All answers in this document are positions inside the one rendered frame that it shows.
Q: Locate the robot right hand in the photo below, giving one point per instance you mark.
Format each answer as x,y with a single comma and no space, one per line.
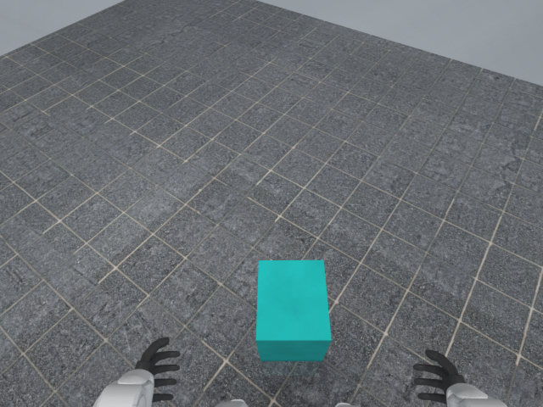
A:
447,372

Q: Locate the carton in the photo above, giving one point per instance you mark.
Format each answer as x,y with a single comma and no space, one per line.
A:
292,322

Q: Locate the robot left hand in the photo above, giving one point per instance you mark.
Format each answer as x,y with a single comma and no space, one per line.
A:
150,358

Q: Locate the left robot forearm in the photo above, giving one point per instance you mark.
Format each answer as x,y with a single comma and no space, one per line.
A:
134,389

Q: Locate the right robot forearm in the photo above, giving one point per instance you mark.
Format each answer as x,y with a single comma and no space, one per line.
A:
466,395

